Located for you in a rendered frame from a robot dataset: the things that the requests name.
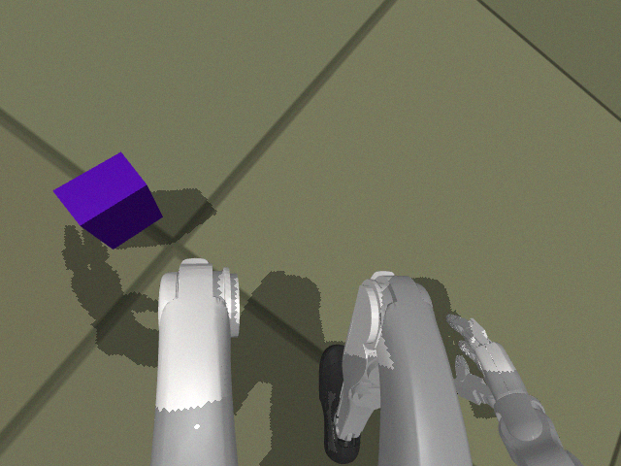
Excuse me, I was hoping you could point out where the right robot foot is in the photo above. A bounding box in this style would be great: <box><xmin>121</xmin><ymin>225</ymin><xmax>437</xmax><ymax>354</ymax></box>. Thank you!
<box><xmin>319</xmin><ymin>345</ymin><xmax>360</xmax><ymax>464</ymax></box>

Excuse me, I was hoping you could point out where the right robot hand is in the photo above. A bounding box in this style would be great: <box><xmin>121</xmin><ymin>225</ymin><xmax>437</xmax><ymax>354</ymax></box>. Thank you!
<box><xmin>446</xmin><ymin>314</ymin><xmax>528</xmax><ymax>409</ymax></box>

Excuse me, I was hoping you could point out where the carton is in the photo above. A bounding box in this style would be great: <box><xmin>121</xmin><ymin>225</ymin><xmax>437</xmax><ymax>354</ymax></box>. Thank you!
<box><xmin>53</xmin><ymin>152</ymin><xmax>163</xmax><ymax>250</ymax></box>

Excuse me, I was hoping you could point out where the right robot arm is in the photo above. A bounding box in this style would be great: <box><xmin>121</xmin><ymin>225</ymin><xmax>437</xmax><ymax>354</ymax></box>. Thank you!
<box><xmin>494</xmin><ymin>393</ymin><xmax>583</xmax><ymax>466</ymax></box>

